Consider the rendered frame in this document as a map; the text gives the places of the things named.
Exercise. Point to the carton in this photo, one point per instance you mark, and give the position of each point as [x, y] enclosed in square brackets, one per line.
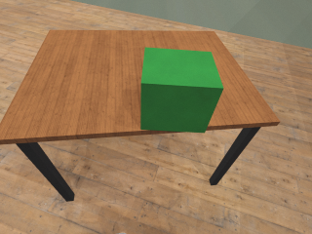
[179, 90]

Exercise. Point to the table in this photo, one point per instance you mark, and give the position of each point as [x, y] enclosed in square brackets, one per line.
[87, 84]

